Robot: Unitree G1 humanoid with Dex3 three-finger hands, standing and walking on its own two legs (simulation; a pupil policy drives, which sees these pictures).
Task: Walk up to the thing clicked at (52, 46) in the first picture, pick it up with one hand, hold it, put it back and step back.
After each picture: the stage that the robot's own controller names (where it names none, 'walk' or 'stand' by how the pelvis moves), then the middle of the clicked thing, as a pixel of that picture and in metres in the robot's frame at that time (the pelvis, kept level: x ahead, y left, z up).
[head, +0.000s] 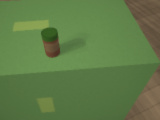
stand; (51, 43) +0.53 +0.16 +0.03
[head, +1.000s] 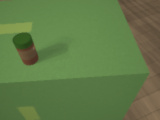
walk; (26, 49) +0.46 +0.24 +0.05
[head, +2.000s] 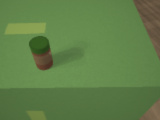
stand; (42, 53) +0.43 +0.18 +0.05
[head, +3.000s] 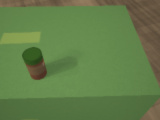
stand; (35, 64) +0.41 +0.20 +0.03
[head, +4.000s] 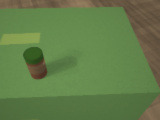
stand; (36, 63) +0.42 +0.20 +0.03
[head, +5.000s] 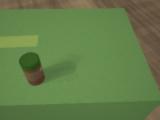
stand; (33, 69) +0.39 +0.20 +0.03
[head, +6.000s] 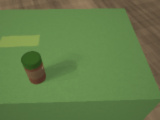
stand; (34, 68) +0.39 +0.20 +0.03
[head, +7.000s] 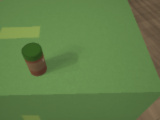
rise first; (35, 60) +0.41 +0.19 +0.03
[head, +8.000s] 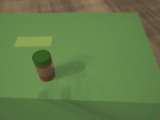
rise first; (44, 66) +0.41 +0.20 +0.03
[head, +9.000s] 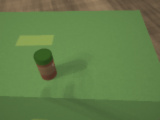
go down; (46, 65) +0.41 +0.19 +0.04
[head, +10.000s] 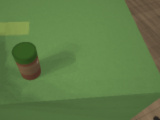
go down; (28, 62) +0.39 +0.17 +0.06
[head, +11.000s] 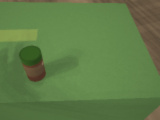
approach; (33, 64) +0.40 +0.18 +0.06
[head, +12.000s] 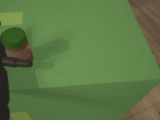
close; (18, 48) +0.42 +0.20 +0.09
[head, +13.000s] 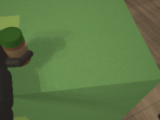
lift; (16, 48) +0.43 +0.20 +0.09
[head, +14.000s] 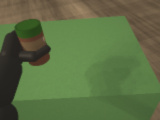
lift; (33, 43) +0.35 +0.15 +0.23
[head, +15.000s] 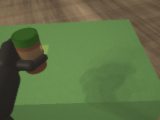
hold; (30, 51) +0.33 +0.17 +0.22
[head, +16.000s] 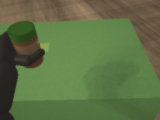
hold; (27, 45) +0.34 +0.17 +0.23
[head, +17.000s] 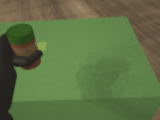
crouch; (25, 47) +0.35 +0.18 +0.22
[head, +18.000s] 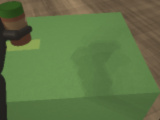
crouch; (15, 24) +0.43 +0.21 +0.23
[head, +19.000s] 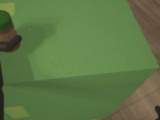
lower; (4, 32) +0.47 +0.22 +0.10
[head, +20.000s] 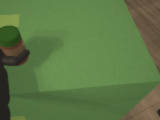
lower; (13, 46) +0.43 +0.21 +0.09
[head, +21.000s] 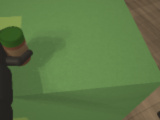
lower; (16, 47) +0.43 +0.20 +0.09
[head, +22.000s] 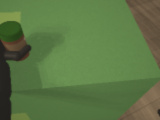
lower; (15, 42) +0.45 +0.20 +0.09
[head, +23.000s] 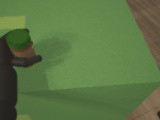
open; (22, 49) +0.43 +0.19 +0.09
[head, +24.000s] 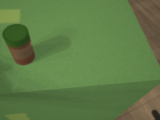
sink last; (20, 46) +0.42 +0.18 +0.09
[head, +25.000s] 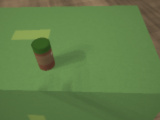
sink last; (44, 54) +0.44 +0.20 +0.07
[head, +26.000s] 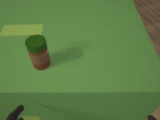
stand; (39, 53) +0.43 +0.18 +0.08
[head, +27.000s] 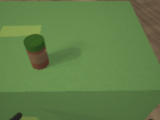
stand; (37, 52) +0.43 +0.18 +0.09
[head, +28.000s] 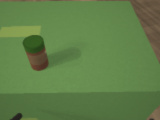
stand; (36, 53) +0.43 +0.18 +0.09
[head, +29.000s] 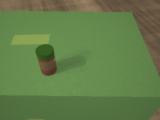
stand; (47, 60) +0.44 +0.17 +0.03
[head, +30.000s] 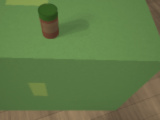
walk; (49, 22) +0.54 +0.14 +0.05
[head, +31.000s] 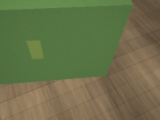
walk; out of the picture +0.81 +0.26 +0.06
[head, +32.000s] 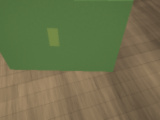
stand; out of the picture +1.06 +0.19 +0.05
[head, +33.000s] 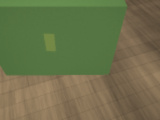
stand; out of the picture +1.06 +0.20 +0.03
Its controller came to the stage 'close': yes
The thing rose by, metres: 0.20
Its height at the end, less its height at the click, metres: +0.00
